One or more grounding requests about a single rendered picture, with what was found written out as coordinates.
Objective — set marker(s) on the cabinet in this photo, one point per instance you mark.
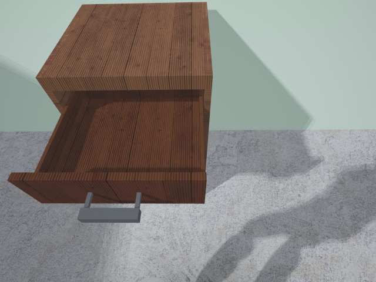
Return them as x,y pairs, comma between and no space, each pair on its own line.
147,46

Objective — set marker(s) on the drawer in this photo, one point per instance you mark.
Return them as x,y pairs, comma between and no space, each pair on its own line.
115,143

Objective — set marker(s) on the handle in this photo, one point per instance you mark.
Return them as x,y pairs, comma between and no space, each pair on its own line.
110,215

